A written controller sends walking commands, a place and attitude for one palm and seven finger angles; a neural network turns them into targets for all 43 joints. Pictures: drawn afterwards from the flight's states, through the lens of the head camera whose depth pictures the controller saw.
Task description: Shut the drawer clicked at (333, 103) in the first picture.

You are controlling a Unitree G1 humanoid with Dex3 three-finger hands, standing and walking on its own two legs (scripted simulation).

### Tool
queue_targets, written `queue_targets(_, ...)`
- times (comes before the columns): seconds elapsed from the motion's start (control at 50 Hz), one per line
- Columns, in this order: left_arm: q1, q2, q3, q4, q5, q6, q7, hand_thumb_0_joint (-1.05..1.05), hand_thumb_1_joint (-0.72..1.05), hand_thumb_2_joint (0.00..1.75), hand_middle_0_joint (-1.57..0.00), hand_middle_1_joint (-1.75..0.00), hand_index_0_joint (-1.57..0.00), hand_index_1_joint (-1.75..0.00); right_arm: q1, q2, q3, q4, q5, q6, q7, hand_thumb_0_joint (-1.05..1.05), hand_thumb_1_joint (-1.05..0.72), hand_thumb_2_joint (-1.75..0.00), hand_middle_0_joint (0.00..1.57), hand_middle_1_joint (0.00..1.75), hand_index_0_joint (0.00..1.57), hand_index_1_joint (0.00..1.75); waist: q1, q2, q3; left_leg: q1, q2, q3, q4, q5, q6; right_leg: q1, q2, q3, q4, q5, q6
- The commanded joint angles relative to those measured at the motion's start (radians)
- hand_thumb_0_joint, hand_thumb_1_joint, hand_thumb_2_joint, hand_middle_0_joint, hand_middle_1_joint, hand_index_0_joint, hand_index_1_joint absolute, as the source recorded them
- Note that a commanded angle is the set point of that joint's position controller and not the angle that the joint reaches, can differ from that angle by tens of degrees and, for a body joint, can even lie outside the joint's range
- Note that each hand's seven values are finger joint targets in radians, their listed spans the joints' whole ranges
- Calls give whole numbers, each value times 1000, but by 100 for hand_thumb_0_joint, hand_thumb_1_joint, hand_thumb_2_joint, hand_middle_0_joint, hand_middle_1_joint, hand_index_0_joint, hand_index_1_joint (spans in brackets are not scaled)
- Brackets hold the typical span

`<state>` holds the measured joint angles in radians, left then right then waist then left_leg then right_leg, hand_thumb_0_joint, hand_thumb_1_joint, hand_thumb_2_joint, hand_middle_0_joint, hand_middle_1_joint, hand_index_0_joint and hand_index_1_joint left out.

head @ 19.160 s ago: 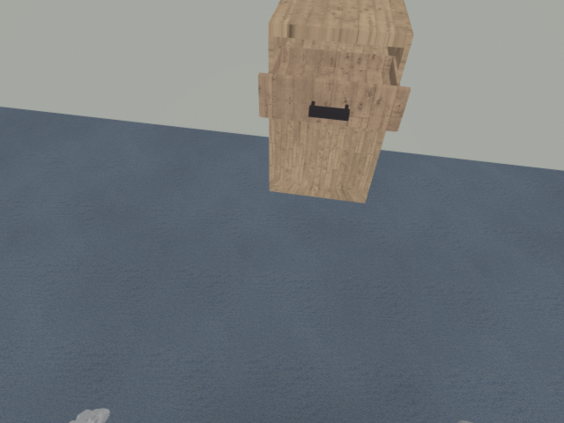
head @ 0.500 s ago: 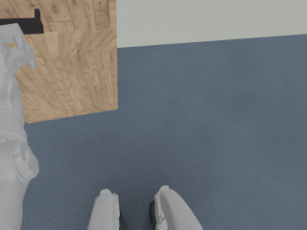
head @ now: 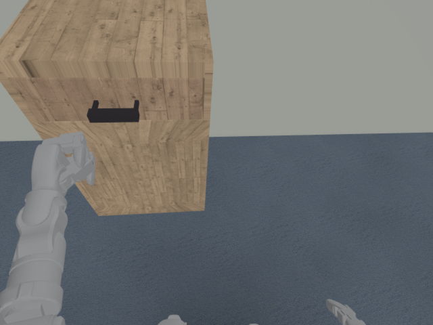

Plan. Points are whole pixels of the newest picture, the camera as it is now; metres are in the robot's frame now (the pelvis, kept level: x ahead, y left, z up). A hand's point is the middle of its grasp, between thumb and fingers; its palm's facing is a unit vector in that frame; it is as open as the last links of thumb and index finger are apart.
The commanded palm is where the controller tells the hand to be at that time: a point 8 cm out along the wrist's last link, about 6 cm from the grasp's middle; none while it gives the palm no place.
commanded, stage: draw the hand back to the body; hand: left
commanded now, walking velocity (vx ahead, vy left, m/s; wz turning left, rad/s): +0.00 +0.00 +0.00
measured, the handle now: (115, 109) +0.62 +0.27 -0.02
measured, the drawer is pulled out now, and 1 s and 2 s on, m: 0.00 0.00 0.00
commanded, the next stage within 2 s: step back with the hand held close in 0.92 s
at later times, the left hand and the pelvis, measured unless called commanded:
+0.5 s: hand (39, 209) +0.25 +0.23 +0.16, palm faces +0.33 -0.90 -0.29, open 3.2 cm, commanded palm +0.20 +0.28 +0.18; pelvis +0.01 +0.00 +0.05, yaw +0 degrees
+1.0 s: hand (3, 256) +0.19 +0.22 +0.20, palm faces +0.42 -0.83 -0.37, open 3.2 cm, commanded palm +0.14 +0.26 +0.23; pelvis +0.01 -0.02 +0.05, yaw +1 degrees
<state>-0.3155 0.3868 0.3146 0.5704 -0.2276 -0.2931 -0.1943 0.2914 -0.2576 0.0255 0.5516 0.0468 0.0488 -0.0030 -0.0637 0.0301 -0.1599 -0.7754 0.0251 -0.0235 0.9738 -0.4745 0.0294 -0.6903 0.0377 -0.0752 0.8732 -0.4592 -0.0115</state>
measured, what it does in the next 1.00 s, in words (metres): rises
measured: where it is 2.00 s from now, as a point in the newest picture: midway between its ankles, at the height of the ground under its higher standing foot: outside the picture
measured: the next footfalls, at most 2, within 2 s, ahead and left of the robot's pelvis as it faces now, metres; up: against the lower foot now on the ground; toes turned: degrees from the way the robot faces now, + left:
none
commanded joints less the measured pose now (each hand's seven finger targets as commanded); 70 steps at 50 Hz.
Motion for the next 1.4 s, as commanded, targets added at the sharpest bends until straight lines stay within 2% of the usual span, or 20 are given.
queue_targets(0.0, -179, 172, 28, -271, -59, -26, -58, 0, 90, 90, -140, -160, -140, -160, 30, -150, -60, -113, 14, -42, -28, 0, -90, -90, 20, 30, 20, 30, 0, 64, -266, 320, -4, -12, -168, 431, 1, 171, 14, 20, -118, 398, -12)
queue_targets(0.02, -149, 197, 55, -295, -71, -16, -57, 0, 90, 90, -140, -160, -140, -160, 15, -150, -56, -127, 17, -46, -33, 0, -90, -90, 20, 30, 20, 30, 14, 69, -255, 314, -7, -12, -182, 415, 2, 193, 12, 20, -122, 392, -15)
queue_targets(0.04, -125, 303, 42, -367, 83, 29, 71, 0, 90, 90, -140, -160, -140, -160, -52, -133, -64, -156, 14, -18, -43, 0, -90, -90, 20, 30, 20, 30, 61, 83, -273, 375, -19, 4, -238, 387, -1, 242, -14, 70, -174, 353, -33)
queue_targets(0.06, -87, 215, 2, -389, 89, 64, 137, 0, 90, 90, -140, -160, -140, -160, -68, -114, -56, -177, 13, -10, -54, 0, -90, -90, 20, 30, 20, 30, 34, 59, -204, 368, -15, 5, -277, 327, -4, 244, -16, 63, -204, 317, -29)
queue_targets(0.2, 34, 190, -16, -649, 130, 148, 299, 0, 90, 90, -140, -160, -140, -160, -149, -102, -34, -187, 10, -41, -97, 0, -90, -90, 20, 30, 20, 30, 46, 61, -111, 479, -2, -3, -395, 305, 2, 368, -27, 59, -304, 306, -27)
queue_targets(0.3, 186, 120, -56, -761, 137, 176, 321, 0, 90, 90, -140, -160, -140, -160, -174, -95, -25, -167, 4, -83, -97, 0, -90, -90, 20, 30, 20, 30, 59, 72, -41, 571, 2, -8, -470, 345, 0, 426, -29, 52, -374, 329, -27)
queue_targets(0.42, 458, 118, -14, -882, 127, 191, 308, 0, 90, 90, -140, -160, -140, -160, -196, -92, -25, -151, -5, -112, -81, 0, -90, -90, 20, 30, 20, 30, 90, -1, 34, 609, 5, 0, -526, 427, -1, 513, -28, 48, -439, 398, -21)
queue_targets(0.52, 545, 146, 44, -1052, 124, 181, 303, 0, 90, 90, -140, -160, -140, -160, -212, -79, -27, -149, -17, -134, -76, 0, -90, -90, 20, 30, 20, 30, 98, 10, 63, 637, -3, 15, -550, 431, 2, 548, -32, 52, -480, 421, -17)
queue_targets(0.54, 543, 153, 53, -1126, 127, 171, 303, 0, 90, 90, -140, -160, -140, -160, -213, -74, -25, -154, -18, -141, -74, 0, -90, -90, 20, 30, 20, 30, 101, 50, 28, 659, -6, 16, -554, 452, 1, 568, -35, 53, -477, 436, -19)
queue_targets(0.64, 700, 136, 62, -1271, 130, 158, 306, 0, 90, 90, -140, -160, -140, -160, -211, -63, -25, -153, -22, -186, -64, 0, -90, -90, 20, 30, 20, 30, 108, 97, 53, 669, -7, 18, -554, 477, -6, 572, -35, 49, -484, 454, -18)
queue_targets(0.72, 845, 122, 91, -1277, 125, 154, 303, 0, 90, 90, -140, -160, -140, -160, -210, -55, -34, -147, -22, -204, -63, 0, -90, -90, 20, 30, 20, 30, 117, 10, 101, 646, -6, 24, -547, 445, -3, 558, -27, 48, -501, 446, -14)
queue_targets(0.82, 785, 70, 56, -1162, 131, 159, 303, 0, 90, 90, -140, -160, -140, -160, -195, -65, -42, -131, -20, -189, -75, 0, -90, -90, 20, 30, 20, 30, 91, -42, 204, 628, -5, 31, -548, 352, 4, 483, -30, 53, -531, 348, -3)
queue_targets(0.94, 745, 121, 81, -1272, 138, 131, 313, 0, 90, 90, -140, -160, -140, -160, -209, -59, -38, -141, -30, -214, -86, 0, -90, -90, 20, 30, 20, 30, 117, 32, 66, 680, -17, 34, -538, 388, 12, 553, -48, 69, -511, 388, -7)
queue_targets(1.02, 787, 130, 94, -1283, 141, 134, 321, 0, 90, 90, -140, -160, -140, -160, -212, -54, -37, -132, -30, -237, -82, 0, -90, -90, 20, 30, 20, 30, 124, 47, 74, 675, -15, 31, -534, 444, 5, 564, -44, 63, -500, 455, -10)
queue_targets(1.04, 646, 259, 237, -1370, 150, 81, 328, 0, 90, 90, -140, -160, -140, -160, -184, -89, -49, -149, -36, -209, -74, 0, -90, -90, 20, 30, 20, 30, 76, 8, 174, 608, 5, 18, -501, 379, 20, 484, -110, 202, -562, 558, -16)
queue_targets(1.06, 745, 186, 196, -1236, 158, 71, 323, 0, 90, 90, -140, -160, -140, -160, -178, -67, -51, -118, -39, -189, -70, 0, -90, -90, 20, 30, 20, 30, 67, -48, 179, 611, 0, 16, -477, 358, 16, 473, -140, 205, -566, 580, -23)
queue_targets(1.1, 825, 121, 142, -1156, 165, 71, 314, 0, 90, 90, -140, -160, -140, -160, -181, -69, -59, -123, -37, -160, -62, 0, -90, -90, 20, 30, 20, 30, 61, -84, 166, 610, 7, 20, -475, 389, 11, 486, -148, 200, -553, 644, -15)
queue_targets(1.14, 864, 100, 127, -1140, 166, 57, 309, 0, 90, 90, -140, -160, -140, -160, -184, -76, -70, -129, -36, -139, -56, 0, -90, -90, 20, 30, 20, 30, 60, -35, 140, 610, 21, 19, -505, 458, 8, 513, -134, 166, -523, 668, -5)
queue_targets(1.3, 971, 169, 191, -1305, 162, 36, 324, 0, 90, 90, -140, -160, -140, -160, -209, -80, -87, -184, -30, -90, -58, 0, -90, -90, 20, 30, 20, 30, 75, -18, -25, 593, 49, 3, -535, 671, 13, 614, -94, 102, -432, 711, 17)
queue_targets(1.38, 997, 184, 205, -1364, 161, 33, 339, 0, 90, 90, -140, -160, -140, -160, -196, -80, -88, -194, -31, -93, -66, 0, -90, -90, 20, 30, 20, 30, 74, 46, -50, 566, 55, -7, -535, 685, 12, 619, -81, 97, -403, 692, 20)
